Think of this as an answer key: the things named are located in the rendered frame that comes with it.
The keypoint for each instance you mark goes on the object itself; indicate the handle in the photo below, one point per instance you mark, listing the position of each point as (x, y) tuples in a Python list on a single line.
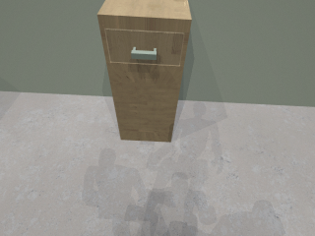
[(144, 54)]

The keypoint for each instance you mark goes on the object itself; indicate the drawer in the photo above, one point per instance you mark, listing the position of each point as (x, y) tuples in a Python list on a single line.
[(168, 45)]

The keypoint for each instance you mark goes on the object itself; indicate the cabinet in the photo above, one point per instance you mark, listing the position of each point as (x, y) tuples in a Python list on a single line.
[(145, 95)]

